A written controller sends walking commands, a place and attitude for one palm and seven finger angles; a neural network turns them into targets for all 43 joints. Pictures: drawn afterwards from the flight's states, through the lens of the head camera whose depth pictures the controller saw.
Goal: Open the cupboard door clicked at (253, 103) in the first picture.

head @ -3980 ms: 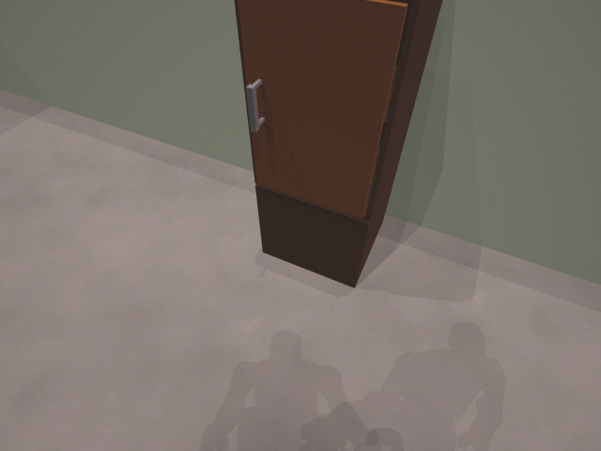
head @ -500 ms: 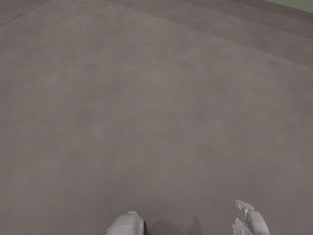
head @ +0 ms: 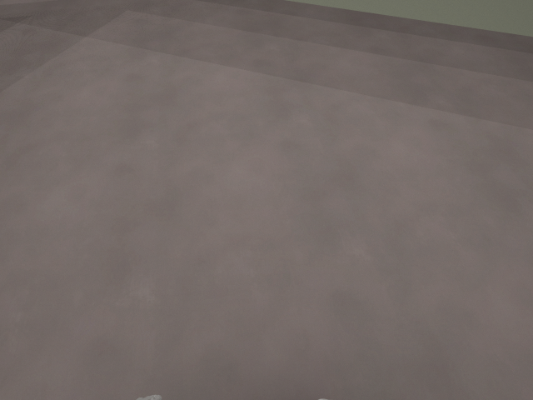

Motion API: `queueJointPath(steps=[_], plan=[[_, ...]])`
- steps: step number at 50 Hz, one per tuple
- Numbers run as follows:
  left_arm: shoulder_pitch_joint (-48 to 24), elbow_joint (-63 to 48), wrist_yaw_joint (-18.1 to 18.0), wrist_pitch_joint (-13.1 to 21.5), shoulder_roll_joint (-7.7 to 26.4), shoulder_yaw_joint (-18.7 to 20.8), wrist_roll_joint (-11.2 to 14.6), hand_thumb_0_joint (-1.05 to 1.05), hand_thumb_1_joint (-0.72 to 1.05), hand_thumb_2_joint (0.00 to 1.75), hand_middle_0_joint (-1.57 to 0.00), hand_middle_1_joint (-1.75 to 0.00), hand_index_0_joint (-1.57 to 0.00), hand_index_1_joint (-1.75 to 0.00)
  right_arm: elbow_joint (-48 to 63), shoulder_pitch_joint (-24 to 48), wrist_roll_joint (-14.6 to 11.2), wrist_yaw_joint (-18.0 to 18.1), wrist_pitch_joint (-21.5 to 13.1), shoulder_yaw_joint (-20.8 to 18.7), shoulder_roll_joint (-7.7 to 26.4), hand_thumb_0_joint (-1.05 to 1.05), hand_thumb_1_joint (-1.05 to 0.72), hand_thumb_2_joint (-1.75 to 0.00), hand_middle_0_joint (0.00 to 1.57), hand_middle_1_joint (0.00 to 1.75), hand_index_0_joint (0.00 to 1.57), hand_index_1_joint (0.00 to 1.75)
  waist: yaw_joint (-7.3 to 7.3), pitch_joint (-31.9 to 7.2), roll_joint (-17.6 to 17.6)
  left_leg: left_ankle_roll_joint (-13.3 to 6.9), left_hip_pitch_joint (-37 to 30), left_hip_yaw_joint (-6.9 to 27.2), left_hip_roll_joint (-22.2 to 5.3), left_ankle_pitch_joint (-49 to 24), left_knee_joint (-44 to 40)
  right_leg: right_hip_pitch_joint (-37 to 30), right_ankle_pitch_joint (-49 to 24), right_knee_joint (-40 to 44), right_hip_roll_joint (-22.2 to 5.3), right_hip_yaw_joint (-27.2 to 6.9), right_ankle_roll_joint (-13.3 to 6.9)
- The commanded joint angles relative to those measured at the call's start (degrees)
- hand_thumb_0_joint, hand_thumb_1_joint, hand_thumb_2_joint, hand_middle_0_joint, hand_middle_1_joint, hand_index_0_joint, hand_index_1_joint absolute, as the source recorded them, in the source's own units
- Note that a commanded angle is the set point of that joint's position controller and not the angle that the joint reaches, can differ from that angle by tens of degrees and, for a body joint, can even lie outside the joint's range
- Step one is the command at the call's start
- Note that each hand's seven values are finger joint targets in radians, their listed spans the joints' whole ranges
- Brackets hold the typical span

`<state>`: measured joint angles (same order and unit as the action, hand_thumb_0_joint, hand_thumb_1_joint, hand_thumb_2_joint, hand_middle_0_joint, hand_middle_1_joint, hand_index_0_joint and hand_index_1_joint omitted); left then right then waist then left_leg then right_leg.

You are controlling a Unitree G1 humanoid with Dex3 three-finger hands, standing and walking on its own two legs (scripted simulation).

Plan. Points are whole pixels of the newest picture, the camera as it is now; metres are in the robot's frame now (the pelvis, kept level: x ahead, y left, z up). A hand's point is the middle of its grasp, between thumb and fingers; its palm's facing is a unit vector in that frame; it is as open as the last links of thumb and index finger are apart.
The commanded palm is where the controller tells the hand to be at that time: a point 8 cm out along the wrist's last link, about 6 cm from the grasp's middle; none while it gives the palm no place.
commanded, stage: turn to face it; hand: left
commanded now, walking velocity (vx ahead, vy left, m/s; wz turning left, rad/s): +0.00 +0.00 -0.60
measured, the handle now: out of the picture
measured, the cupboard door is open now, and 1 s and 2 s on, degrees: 0 0 0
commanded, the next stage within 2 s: none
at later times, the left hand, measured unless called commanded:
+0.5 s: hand (136, 376) +0.18 +0.24 -0.15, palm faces -0.17 -0.96 -0.20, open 7.4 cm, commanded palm none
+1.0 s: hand (200, 336) +0.24 +0.14 -0.15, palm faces -0.52 -0.82 -0.23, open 7.4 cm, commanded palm none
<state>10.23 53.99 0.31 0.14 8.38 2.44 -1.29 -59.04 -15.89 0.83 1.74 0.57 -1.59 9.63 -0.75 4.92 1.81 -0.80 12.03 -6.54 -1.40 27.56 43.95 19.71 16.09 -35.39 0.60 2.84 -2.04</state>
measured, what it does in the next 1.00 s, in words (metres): steps on the spot, turning right: left foot, then right foot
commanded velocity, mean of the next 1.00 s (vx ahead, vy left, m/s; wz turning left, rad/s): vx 0.00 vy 0.00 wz -0.60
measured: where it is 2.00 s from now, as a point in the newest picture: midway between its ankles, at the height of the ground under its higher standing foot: outside the picture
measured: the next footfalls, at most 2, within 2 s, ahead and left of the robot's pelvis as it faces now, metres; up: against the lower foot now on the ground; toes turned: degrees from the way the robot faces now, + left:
left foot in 0.34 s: +0.10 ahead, +0.16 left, +0.00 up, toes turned -8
right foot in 0.74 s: +0.03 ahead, -0.10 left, +0.00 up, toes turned -30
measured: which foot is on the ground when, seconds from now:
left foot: up 0.00-0.32, down 0.34-0.74, up 0.76-1.00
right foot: down 0.00-0.34, up 0.36-0.72, down 0.74-1.00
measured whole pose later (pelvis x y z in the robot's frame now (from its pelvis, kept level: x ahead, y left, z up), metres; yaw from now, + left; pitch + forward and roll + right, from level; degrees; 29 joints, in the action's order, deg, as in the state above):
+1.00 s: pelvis +0.06 +0.02 +0.01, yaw -33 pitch +1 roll +0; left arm 10.3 50.6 0.3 -2.5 12.0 3.2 -1.2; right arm -51.0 -9.4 0.8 0.7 3.4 -2.6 14.5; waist -0.3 5.7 0.0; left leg 4.9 27.1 -1.2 -4.4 23.7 54.2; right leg 15.1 16.0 -30.0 0.9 -2.4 -0.3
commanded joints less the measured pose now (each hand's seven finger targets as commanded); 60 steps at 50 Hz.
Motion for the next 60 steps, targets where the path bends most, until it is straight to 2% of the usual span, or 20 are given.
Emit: queueJointPath(steps=[1,6,11,14,15,17,18,23,31,35,36,37,38,43,50,53,54,55,56,60], plan=[[8.2,-1.9,-2.3,0.1,11.9,3.7,0.2,0.0,0.9,0.9,-0.2,-0.3,-0.2,-0.3,6.1,2.2,-0.5,0.7,-0.6,-1.9,5.9,0.0,-0.9,-0.9,0.2,0.3,0.2,0.3,3.13,-8.9,-12.1,3.0,21.0,8.3,-1.7,4.6,24.9,-20.1,-45.5,14.0,-20.1,-24.5,-13.4],[1.5,-4.1,-1.9,-0.4,11.3,4.0,-0.4,0.0,0.9,0.9,-0.2,-0.3,-0.2,-0.3,6.7,2.5,0.0,-0.3,1.0,-1.9,4.3,0.0,-0.9,-0.9,0.2,0.3,0.2,0.3,0.06,-9.1,-6.5,4.2,13.6,6.5,-1.9,-3.7,15.4,-8.2,-24.5,16.0,-12.8,-16.7,-8.7],[2.5,-4.0,-0.9,-1.1,13.2,4.8,-0.6,0.0,0.9,0.9,-0.2,-0.3,-0.2,-0.3,9.2,5.3,-0.3,-0.1,0.5,-2.2,4.9,0.0,-0.9,-0.9,0.2,0.3,0.2,0.3,1.54,-7.7,-11.7,4.3,10.3,5.3,0.2,-3.5,0.2,-7.6,-20.5,14.5,-11.4,-20.6,-8.2],[0.2,-5.0,-0.5,-1.9,13.5,5.1,-0.1,0.0,0.9,0.9,-0.2,-0.3,-0.2,-0.3,8.8,2.0,-0.6,0.4,-0.1,-2.3,6.4,0.0,-0.9,-0.9,0.2,0.3,0.2,0.3,-0.58,-7.6,-11.7,4.0,-0.1,5.1,1.2,-11.2,-12.7,-0.9,-16.2,11.2,-8.9,-21.3,-5.0],[-0.7,-5.8,-0.4,-2.0,12.4,4.8,0.3,0.0,0.9,0.9,-0.2,-0.3,-0.2,-0.3,8.4,0.0,-0.5,0.6,-0.7,-2.5,8.1,0.0,-0.9,-0.9,0.2,0.3,0.2,0.3,-1.73,-8.6,-8.8,3.6,-7.4,5.7,-0.8,-14.6,-19.6,3.8,-12.5,8.0,-6.3,-19.4,-2.6],[-0.5,-7.9,0.2,-2.2,8.2,3.7,0.9,0.0,0.9,0.9,-0.2,-0.3,-0.2,-0.3,9.7,-1.4,0.7,0.8,-1.3,-4.1,16.8,0.0,-0.9,-0.9,0.2,0.3,0.2,0.3,-2.32,-8.4,16.0,-5.9,-11.3,28.3,-24.6,-23.6,-29.1,15.7,18.7,-14.2,3.6,-5.0,3.1],[-2.3,-8.3,0.4,-2.4,10.3,3.9,0.3,0.0,0.9,0.9,-0.2,-0.3,-0.2,-0.3,10.2,-0.4,1.0,1.0,-0.9,-3.7,16.6,0.0,-0.9,-0.9,0.2,0.3,0.2,0.3,-2.48,-6.3,9.7,-9.5,-5.5,26.8,-26.8,-27.8,-28.2,13.7,18.7,-23.2,0.4,-6.6,3.4],[0.2,-6.5,1.9,-3.5,9.8,4.1,0.2,0.0,0.9,0.9,-0.2,-0.3,-0.2,-0.3,12.4,6.9,1.1,1.1,-0.8,-2.3,12.6,0.0,-0.9,-0.9,0.2,0.3,0.2,0.3,1.58,-3.6,8.8,-6.5,-4.1,8.6,-17.1,-38.2,-24.4,12.8,10.1,-29.1,-2.1,-2.8,5.5],[-4.6,-9.1,2.3,-3.1,8.8,3.0,0.0,0.0,0.9,0.9,-0.2,-0.3,-0.2,-0.3,10.5,1.8,1.0,0.2,-0.4,-3.7,14.5,0.0,-0.9,-0.9,0.2,0.3,0.2,0.3,-1.38,-5.9,11.1,-5.8,-9.1,1.9,-18.5,-42.3,-19.9,6.0,7.5,-10.6,-1.4,3.0,4.5],[2.1,-7.3,2.1,-2.0,11.1,3.5,0.0,0.0,0.9,0.9,-0.2,-0.3,-0.2,-0.3,11.0,4.1,0.4,-0.3,-0.1,-4.3,15.7,0.0,-0.9,-0.9,0.2,0.3,0.2,0.3,2.9,-9.1,6.8,-1.0,-2.7,-2.1,-16.8,-37.6,-7.6,-10.2,-6.3,7.9,-0.8,3.3,2.2],[7.6,-5.9,1.4,-1.2,16.4,4.5,-0.5,0.0,0.9,0.9,-0.2,-0.3,-0.2,-0.3,12.0,4.3,-0.3,-0.8,0.0,-3.9,12.9,0.0,-0.9,-0.9,0.2,0.3,0.2,0.3,5.47,-12.5,-5.5,2.4,6.4,-5.4,-12.3,-25.4,4.1,-21.3,-18.6,13.0,-9.4,-7.3,-0.8],[10.9,-4.8,0.5,-0.8,21.8,5.7,-0.4,0.0,0.9,0.9,-0.2,-0.3,-0.2,-0.3,15.2,8.0,-0.4,-0.8,0.0,-2.5,8.5,0.0,-0.9,-0.9,0.2,0.3,0.2,0.3,7.09,-11.5,-20.6,5.1,22.2,-4.4,-2.7,9.5,18.6,-26.0,-44.5,12.9,-21.8,-25.7,-7.8],[11.2,-4.6,-0.4,-1.1,21.9,5.6,0.4,0.0,0.9,0.9,-0.2,-0.3,-0.2,-0.3,15.1,7.9,-0.5,0.0,0.9,-2.4,10.6,0.0,-0.9,-0.9,0.2,0.3,0.2,0.3,6.52,-11.6,-17.3,4.7,23.5,5.0,-4.2,10.5,25.2,-22.5,-43.6,13.4,-24.7,-25.3,-11.9],[-0.6,-8.4,-1.0,-1.2,15.2,3.7,0.2,0.0,0.9,0.9,-0.2,-0.3,-0.2,-0.3,12.4,7.0,0.0,-0.6,1.2,-2.5,10.3,0.0,-0.9,-0.9,0.2,0.3,0.2,0.3,1.08,-7.8,-11.5,6.0,20.5,6.4,-5.0,-3.9,22.1,-13.0,-32.1,13.2,-13.8,-14.4,-7.9],[-0.4,-8.0,-0.4,-1.7,17.0,4.6,-0.4,0.0,0.9,0.9,-0.2,-0.3,-0.2,-0.3,13.0,6.5,-0.4,-0.6,0.7,-2.2,8.7,0.0,-0.9,-0.9,0.2,0.3,0.2,0.3,1.3,-7.0,-11.0,5.6,12.1,4.2,-1.2,-3.9,1.9,-8.4,-22.6,12.6,-12.5,-19.4,-8.4],[-2.8,-8.1,-0.3,-2.2,15.9,4.7,0.1,0.0,0.9,0.9,-0.2,-0.3,-0.2,-0.3,11.3,0.6,-0.6,0.0,-0.3,-2.3,9.2,0.0,-0.9,-0.9,0.2,0.3,0.2,0.3,-1.8,-8.2,-10.4,5.0,0.1,4.3,-0.5,-13.8,-15.0,-2.6,-19.6,7.1,-9.8,-19.7,-4.5],[-2.5,-8.8,-0.1,-2.6,13.2,4.1,0.7,0.0,0.9,0.9,-0.2,-0.3,-0.2,-0.3,10.8,-1.4,-0.2,0.3,-1.0,-2.7,12.3,0.0,-0.9,-0.9,0.2,0.3,0.2,0.3,-2.33,-9.0,-2.6,3.4,-6.8,9.6,-5.8,-15.6,-23.3,3.6,-10.6,1.8,-4.7,-15.8,-1.3],[-0.8,-9.8,0.4,-2.8,9.5,3.3,1.3,0.0,0.9,0.9,-0.2,-0.3,-0.2,-0.3,11.1,-2.5,0.7,0.4,-1.3,-3.8,18.7,0.0,-0.9,-0.9,0.2,0.3,0.2,0.3,-2.16,-9.4,16.4,-2.3,-11.3,25.4,-21.1,-22.1,-27.7,13.1,12.3,-11.6,3.5,-7.2,2.6],[-2.1,-10.2,0.4,-2.8,11.0,3.1,0.6,0.0,0.9,0.9,-0.2,-0.3,-0.2,-0.3,11.7,-2.9,0.7,0.5,-0.8,-3.8,19.3,0.0,-0.9,-0.9,0.2,0.3,0.2,0.3,-2.67,-8.7,15.5,-7.2,-7.0,28.1,-27.0,-26.6,-27.4,12.2,20.9,-23.3,1.2,-5.8,3.2],[-1.9,-8.0,1.8,-3.3,11.3,4.2,0.1,0.0,0.9,0.9,-0.2,-0.3,-0.2,-0.3,14.0,4.5,1.1,1.1,-1.0,-2.2,13.8,0.0,-0.9,-0.9,0.2,0.3,0.2,0.3,0.59,-4.7,9.0,-6.6,-2.7,12.9,-19.1,-34.8,-25.2,12.4,12.0,-33.6,-2.1,-4.6,5.1]])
